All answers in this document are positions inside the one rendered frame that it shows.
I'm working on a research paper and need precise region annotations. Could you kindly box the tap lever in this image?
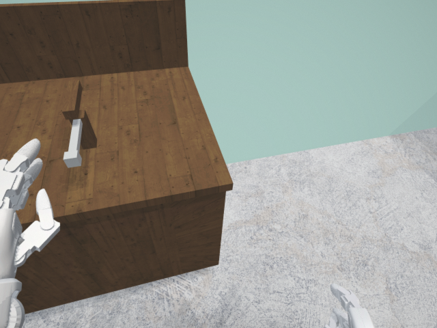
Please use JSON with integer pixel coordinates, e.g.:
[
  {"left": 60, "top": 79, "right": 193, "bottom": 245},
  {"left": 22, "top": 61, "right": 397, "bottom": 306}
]
[{"left": 63, "top": 119, "right": 83, "bottom": 168}]

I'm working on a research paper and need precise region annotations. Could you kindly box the robot left hand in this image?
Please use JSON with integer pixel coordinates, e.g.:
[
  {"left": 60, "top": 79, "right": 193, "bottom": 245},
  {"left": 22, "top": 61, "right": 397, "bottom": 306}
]
[{"left": 0, "top": 139, "right": 60, "bottom": 279}]

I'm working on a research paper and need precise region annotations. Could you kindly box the robot left forearm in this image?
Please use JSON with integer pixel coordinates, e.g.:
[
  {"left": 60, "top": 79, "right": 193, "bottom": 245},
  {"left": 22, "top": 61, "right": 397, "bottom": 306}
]
[{"left": 0, "top": 278, "right": 25, "bottom": 328}]

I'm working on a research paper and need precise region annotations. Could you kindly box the robot right hand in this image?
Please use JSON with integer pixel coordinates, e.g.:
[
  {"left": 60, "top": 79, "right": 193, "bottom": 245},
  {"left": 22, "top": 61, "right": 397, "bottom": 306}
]
[{"left": 325, "top": 284, "right": 376, "bottom": 328}]

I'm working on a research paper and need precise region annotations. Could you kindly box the counter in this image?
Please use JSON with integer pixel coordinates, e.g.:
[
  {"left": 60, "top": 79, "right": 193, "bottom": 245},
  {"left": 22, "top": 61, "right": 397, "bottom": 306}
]
[{"left": 0, "top": 0, "right": 233, "bottom": 314}]

